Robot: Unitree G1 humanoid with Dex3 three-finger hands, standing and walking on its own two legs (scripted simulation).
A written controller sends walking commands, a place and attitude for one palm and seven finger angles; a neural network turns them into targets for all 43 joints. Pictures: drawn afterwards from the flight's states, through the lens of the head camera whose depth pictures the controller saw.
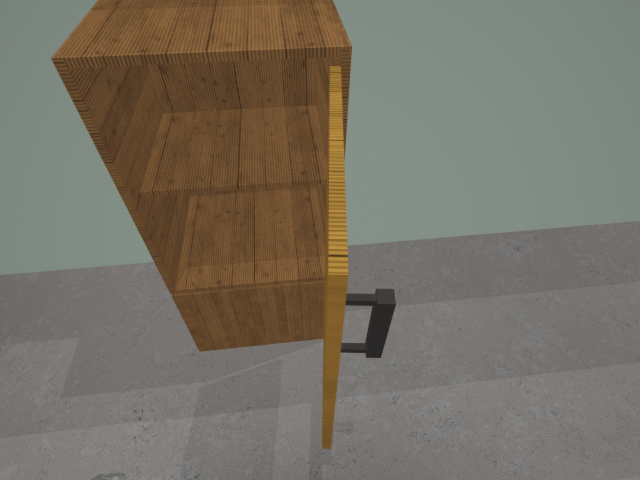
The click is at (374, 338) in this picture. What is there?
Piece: cupboard door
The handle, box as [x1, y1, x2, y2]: [341, 289, 395, 357]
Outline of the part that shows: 393,289 376,289 374,294 346,294 345,304 373,306 366,341 364,343 341,343 341,352 365,352 366,357 380,357 395,305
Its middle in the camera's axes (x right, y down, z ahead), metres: +0.05 +0.11 +0.50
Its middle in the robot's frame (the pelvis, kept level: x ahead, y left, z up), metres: +0.30 -0.03 +0.03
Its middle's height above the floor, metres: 0.80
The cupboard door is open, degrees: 82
